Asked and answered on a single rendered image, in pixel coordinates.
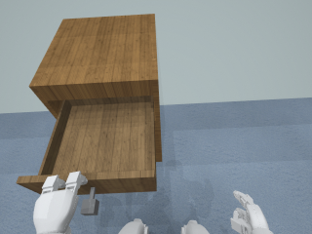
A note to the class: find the right robot thigh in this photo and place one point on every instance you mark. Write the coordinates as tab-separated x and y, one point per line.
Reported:
193	228

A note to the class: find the drawer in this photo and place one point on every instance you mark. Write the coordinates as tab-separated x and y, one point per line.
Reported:
110	140

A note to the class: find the right robot shin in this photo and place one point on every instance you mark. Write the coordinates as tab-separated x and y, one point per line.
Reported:
192	221

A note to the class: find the cabinet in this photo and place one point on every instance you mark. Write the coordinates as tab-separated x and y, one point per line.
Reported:
101	57

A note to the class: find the left robot hand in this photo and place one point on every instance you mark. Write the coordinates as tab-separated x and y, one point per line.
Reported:
55	208

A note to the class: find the handle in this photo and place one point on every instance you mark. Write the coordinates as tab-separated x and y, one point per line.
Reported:
90	206

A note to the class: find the right robot hand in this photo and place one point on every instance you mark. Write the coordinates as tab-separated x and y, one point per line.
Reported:
244	222

